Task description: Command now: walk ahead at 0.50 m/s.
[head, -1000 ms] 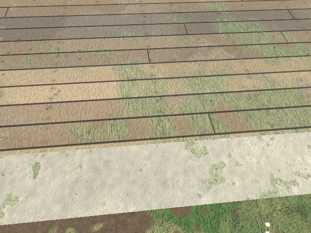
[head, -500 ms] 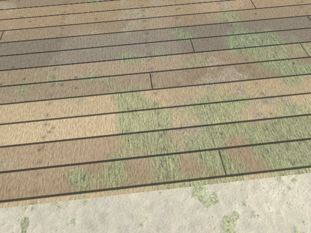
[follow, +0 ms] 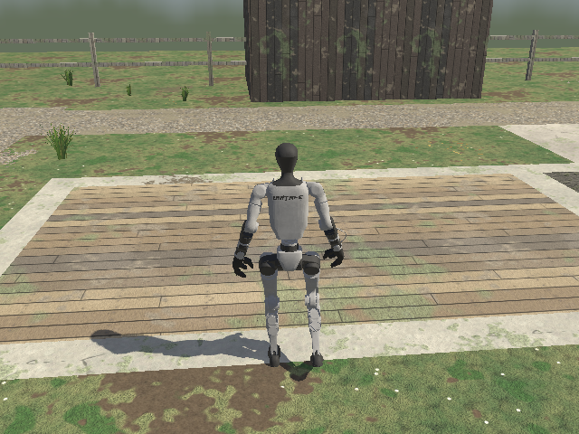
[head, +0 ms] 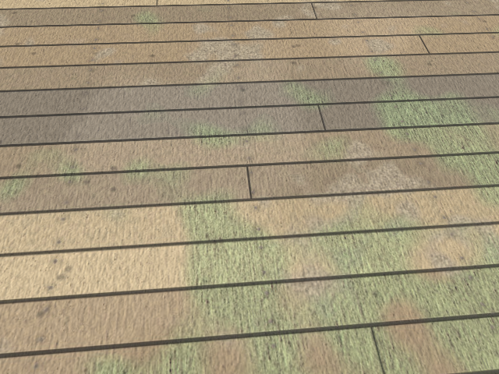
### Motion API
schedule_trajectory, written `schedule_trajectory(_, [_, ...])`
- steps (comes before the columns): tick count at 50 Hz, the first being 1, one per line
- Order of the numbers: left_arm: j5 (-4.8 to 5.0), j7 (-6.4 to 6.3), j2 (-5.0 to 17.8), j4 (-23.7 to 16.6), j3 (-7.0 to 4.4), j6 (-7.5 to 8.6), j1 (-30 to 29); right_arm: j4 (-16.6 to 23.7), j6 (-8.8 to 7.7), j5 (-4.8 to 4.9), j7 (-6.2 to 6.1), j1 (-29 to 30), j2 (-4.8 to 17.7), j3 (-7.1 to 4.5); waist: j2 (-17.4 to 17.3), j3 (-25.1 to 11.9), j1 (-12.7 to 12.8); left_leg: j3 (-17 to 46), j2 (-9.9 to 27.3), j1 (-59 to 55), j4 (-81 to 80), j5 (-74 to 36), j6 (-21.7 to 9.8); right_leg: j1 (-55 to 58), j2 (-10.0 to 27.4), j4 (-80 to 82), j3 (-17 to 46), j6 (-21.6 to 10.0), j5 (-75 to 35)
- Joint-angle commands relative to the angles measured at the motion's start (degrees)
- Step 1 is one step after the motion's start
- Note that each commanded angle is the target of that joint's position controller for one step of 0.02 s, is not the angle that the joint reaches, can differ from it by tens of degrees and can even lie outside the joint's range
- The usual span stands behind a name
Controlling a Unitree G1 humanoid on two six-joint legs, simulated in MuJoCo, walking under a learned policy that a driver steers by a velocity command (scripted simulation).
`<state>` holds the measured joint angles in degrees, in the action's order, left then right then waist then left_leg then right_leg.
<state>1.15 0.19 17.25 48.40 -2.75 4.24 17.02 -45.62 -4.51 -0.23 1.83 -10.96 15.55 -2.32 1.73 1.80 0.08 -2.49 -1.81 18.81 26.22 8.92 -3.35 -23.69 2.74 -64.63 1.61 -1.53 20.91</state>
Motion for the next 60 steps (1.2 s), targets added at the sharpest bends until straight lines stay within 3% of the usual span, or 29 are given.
schedule_trajectory(1, [-0.44, -0.29, 4.1, -3.4, -1.33, -0.01, 1.0, 2.1, -1.2, -0.23, -0.05, -1.3, 6.4, -1.58, -7.2, -3.8, 0.3, 17.6, 14.8, -10.7, -16.2, -5.2, -10.2, -10.3, 5.1, 1.7, 2.4, 0.7, -4.7])
schedule_trajectory(4, [-0.96, -0.56, 3.1, -4.8, -1.07, -0.75, -3.3, 0.6, -1.56, 0.09, -0.63, -2.7, 8.3, -2.17, -5.5, -1.3, 0.1, 13.5, 14.7, -9.3, -19.0, -9.1, -11.0, -13.5, 5.7, 9.2, 1.9, 2.3, -10.9])
schedule_trajectory(9, [-0.8, 0.33, 1.4, -6.8, -0.3, 0.11, -12.8, -1.7, -0.88, 0.72, -1.59, -6.4, 9.7, -2.44, -5.0, 0.8, -3.0, 6.9, 12.0, -10.4, -19.9, -9.4, -8.4, -11.4, 3.5, 26.7, -0.2, 2.7, -25.4])
schedule_trajectory(14, [-0.19, 1.74, 2.3, -9.3, -0.2, 0.74, -19.5, -4.8, 0.42, 1.35, -1.92, -10.7, 10.6, -2.85, -5.1, 2.6, -4.6, 7.6, 15.7, -18.5, -16.9, -9.8, -7.6, -12.2, 2.1, 34.0, -0.1, 0.9, -23.5])
schedule_trajectory(17, [-0.32, 2.24, 4.2, -8.8, -0.88, 1.1, -16.5, -5.3, 1.32, 1.52, -2.3, -9.8, 11.5, -3.35, -6.3, 0.6, -1.8, 7.7, 16.9, -22.4, -11.3, -19.8, -6.1, -6.6, 0.4, 36.2, -1.4, -1.4, -17.4])
schedule_trajectory(18, [-0.51, 2.08, 5.6, -7.2, -1.73, 1.16, -11.2, -5.1, 1.65, 1.57, -2.42, -8.6, 11.5, -3.31, -6.3, -2.5, 1.4, 6.0, 15.2, -21.8, -5.0, -28.7, -4.9, 1.2, -1.4, 37.7, -3.2, -2.7, -17.1])
schedule_trajectory(19, [-0.69, 1.58, 8.4, -4.3, -3.19, 1.11, -2.0, -4.8, 1.88, 1.12, -2.53, -8.9, 9.8, -2.62, -4.8, -8.8, 5.1, 3.6, 12.0, -17.4, 6.2, -30.1, -3.2, 14.9, -1.1, 37.0, -2.9, -4.5, -18.0])
schedule_trajectory(20, [-1.62, 1.14, 13.6, -3.0, -4.45, 0.92, 6.0, -3.2, 1.34, 0.04, -2.39, -12.7, 5.5, -1.05, 4.0, -18.0, 5.8, 0.5, 6.3, 0.2, 26.6, -13.9, 0.0, 36.3, 11.8, 35.4, 14.4, -10.7, -16.5])
schedule_trajectory(21, [-0.77, 1.44, 14.0, -1.8, -4.5, 0.55, 8.8, -3.7, 0.15, 0.09, -2.06, -16.3, 1.5, 0.23, 15.2, -23.0, 4.9, 4.4, -1.9, 16.5, 40.6, 23.7, 2.1, 46.7, 19.2, 44.1, 36.6, -16.3, -4.2])
schedule_trajectory(22, [-0.27, 1.42, 9.2, -2.1, -3.02, 0.63, 7.2, -3.2, -0.87, 1.64, -1.6, -11.3, 7.7, -1.31, 9.4, -17.8, 6.3, 9.5, 1.4, 22.8, 46.5, 24.1, 1.2, 43.2, 17.8, 47.0, 35.6, -14.1, 3.2])
schedule_trajectory(23, [-0.37, 1.28, 7.8, -2.9, -2.45, 0.71, 2.4, -1.6, -1.52, 2.64, -1.4, -6.5, 9.4, -1.79, 6.7, -10.3, 5.3, 7.8, 4.4, 25.2, 45.9, 18.5, 0.4, 35.4, 16.3, 48.5, 28.3, -12.2, 0.8])
schedule_trajectory(24, [-1.0, 1.39, 6.3, -3.5, -1.94, 0.76, -1.3, -1.4, -1.58, 1.87, -1.75, -3.4, 9.0, -1.85, 1.9, -5.8, 4.0, 6.5, 6.9, 23.1, 43.2, 13.4, 0.2, 27.6, 13.6, 50.2, 22.2, -10.6, -5.2])
schedule_trajectory(25, [-1.52, 1.4, 5.5, -3.8, -1.72, 0.99, -3.7, -1.2, -1.35, 1.48, -1.84, -3.9, 8.2, -2.04, 3.5, -4.1, 1.8, 6.6, 8.5, 20.6, 40.4, 9.8, 0.7, 22.3, 12.7, 51.7, 18.9, -11.1, -10.4])
schedule_trajectory(27, [-1.62, 1.54, 3.8, -3.5, -1.35, 1.51, -5.1, -2.1, -0.25, 1.19, -1.83, -6.0, 6.4, -1.98, 4.1, -3.7, -0.3, 6.8, 10.0, 15.5, 37.4, 6.9, 1.5, 17.2, 10.4, 54.7, 14.1, -11.2, -15.2])
schedule_trajectory(29, [-1.25, 1.33, 5.0, -2.5, -1.61, 1.96, -4.6, -1.8, 0.64, 0.92, -2.07, -4.8, 5.1, -1.79, 2.8, -2.2, -0.8, 6.1, 10.3, 16.6, 33.8, 4.4, 2.7, 15.1, 10.0, 56.7, 10.7, -11.9, -19.2])
schedule_trajectory(32, [-1.2, 0.52, 6.4, -0.8, -1.99, 1.73, -2.0, 0.1, 0.73, 0.31, -2.04, 0.9, 4.6, -1.68, 1.2, -0.3, 0.4, 5.7, 10.4, 20.2, 24.3, -4.3, 4.1, 16.2, 9.3, 58.1, 7.0, -11.6, -23.1])
schedule_trajectory(36, [-0.65, -0.15, 7.2, 1.3, -2.01, 1.28, 1.3, 2.0, 0.06, 0.65, -1.23, 8.6, 2.9, -0.94, 1.2, 1.3, 3.0, 3.3, 8.0, 16.9, 10.8, -14.7, 4.1, 16.5, 7.2, 58.8, 2.2, -9.7, -22.8])
schedule_trajectory(41, [-0.13, -0.5, 7.9, 4.5, -2.35, -0.12, 5.6, 4.9, -0.58, 1.22, 0.24, 15.2, 3.5, -0.7, 1.2, 3.1, 4.4, 3.6, 6.6, 18.7, 3.8, -12.2, 2.2, 25.8, 11.1, 55.3, 2.7, -9.2, -25.1])
schedule_trajectory(44, [-0.02, -0.89, 9.0, 5.0, -2.86, -1.0, 4.4, 4.5, -0.9, 1.17, 0.75, 11.9, 5.7, -1.44, 2.7, 0.6, 1.4, 2.2, 4.6, 12.5, 2.2, -5.7, -0.1, 29.7, 12.3, 49.4, 2.7, -7.7, -37.3])
schedule_trajectory(46, [-0.36, -1.05, 7.8, 4.5, -2.33, -1.6, 2.9, 0.0, -0.84, 0.84, 0.07, -2.7, 9.8, -3.73, 1.8, -8.6, -5.8, 0.3, 2.6, -9.1, 1.4, -6.8, -3.1, 24.5, 7.8, 32.3, -0.8, -5.1, -47.9])
schedule_trajectory(47, [-1.79, -1.19, 5.2, 3.1, -1.14, -1.52, 4.1, -1.9, -0.55, 0.25, -0.56, -12.8, 14.0, -4.82, -6.0, -17.5, -8.4, 13.6, 13.9, -26.8, 3.2, -8.0, -6.8, 11.9, 3.7, 13.6, -3.4, -3.2, -29.3])
schedule_trajectory(48, [-1.26, -0.41, -1.9, 3.3, 0.74, -0.17, 11.2, -3.0, -0.37, 0.41, -0.12, -13.9, 16.2, -5.09, -20.6, -23.1, -3.9, 40.7, 24.3, -42.4, -4.9, 5.3, -15.8, -9.8, -7.0, -3.3, -0.4, -0.1, 10.7])
schedule_trajectory(49, [0.09, -0.04, 5.0, 3.7, -0.71, 1.1, 6.6, -2.3, -0.47, 1.08, -0.06, -12.3, 10.4, -3.55, -12.9, -19.3, -6.3, 41.3, 22.6, -39.7, -8.5, 13.0, -13.6, -16.0, -3.7, -9.0, 6.1, -1.1, 12.7])
schedule_trajectory(50, [1.44, 0.24, 7.3, 2.0, -1.43, 1.96, 1.2, -1.5, -0.67, 0.91, -0.27, -7.7, 8.6, -2.92, -10.3, -11.3, -5.5, 33.0, 20.9, -32.2, -9.9, 11.1, -11.2, -19.0, -0.9, -8.8, 4.7, -1.9, 7.3])
schedule_trajectory(51, [1.28, -0.11, 6.7, 1.7, -1.36, 2.22, -1.4, -0.8, -0.8, 0.48, -0.28, -3.8, 7.8, -2.64, -5.5, -7.1, -3.8, 27.2, 18.9, -24.3, -11.5, 5.3, -10.2, -17.0, 2.1, -6.3, 3.1, -1.8, 1.9])
schedule_trajectory(52, [0.36, -0.38, 6.3, 1.6, -1.68, 2.02, -2.6, -0.6, -0.95, 0.05, -0.19, -1.4, 6.3, -2.28, -4.5, -4.0, -2.4, 22.8, 16.9, -18.1, -13.2, -0.2, -9.8, -15.1, 3.7, -3.0, 2.6, -1.3, -1.5])
schedule_trajectory(53, [0.05, -0.36, 5.4, 2.0, -1.75, 1.43, -1.4, -0.6, -1.16, -0.55, -0.15, -0.4, 5.3, -1.92, -5.9, -3.8, -0.7, 19.8, 15.7, -14.5, -14.7, -3.5, -9.3, -11.5, 5.1, -1.4, 3.1, -1.1, -3.8])
schedule_trajectory(55, [-0.19, -0.47, 3.1, 2.4, -1.52, 0.21, -0.2, -1.4, -1.57, -0.16, -0.06, -0.7, 5.4, -1.95, -6.1, -3.3, 0.6, 16.3, 14.8, -11.1, -17.2, -6.9, -10.0, -9.4, 5.7, 1.8, 2.5, -0.2, -5.2])
schedule_trajectory(60, [-1.04, -0.44, 2.2, -0.4, -1.37, -0.27, -8.8, -3.7, -1.29, 0.18, -1.38, -4.3, 7.9, -2.51, -4.7, 0.2, -0.9, 9.9, 13.3, -11.2, -20.2, -11.1, -9.5, -14.9, 5.8, 16.8, 1.4, 2.2, -18.7])
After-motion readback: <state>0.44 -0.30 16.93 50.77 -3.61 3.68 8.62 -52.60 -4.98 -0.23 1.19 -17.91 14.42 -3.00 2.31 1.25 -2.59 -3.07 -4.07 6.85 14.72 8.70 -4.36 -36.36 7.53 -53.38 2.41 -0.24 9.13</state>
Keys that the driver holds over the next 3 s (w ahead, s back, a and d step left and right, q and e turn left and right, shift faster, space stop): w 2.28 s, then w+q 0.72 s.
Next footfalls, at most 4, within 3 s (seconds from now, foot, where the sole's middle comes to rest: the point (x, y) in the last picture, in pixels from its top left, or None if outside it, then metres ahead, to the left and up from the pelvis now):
0.38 right None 0.38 -0.16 -0.77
0.92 left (224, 296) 0.69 0.08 -0.77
1.48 right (299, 211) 1.00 -0.16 -0.77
2.02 left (229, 143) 1.30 0.08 -0.77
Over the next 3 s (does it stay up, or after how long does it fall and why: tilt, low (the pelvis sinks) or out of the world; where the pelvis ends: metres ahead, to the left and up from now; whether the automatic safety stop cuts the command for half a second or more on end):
stays up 1.65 -0.01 -0.01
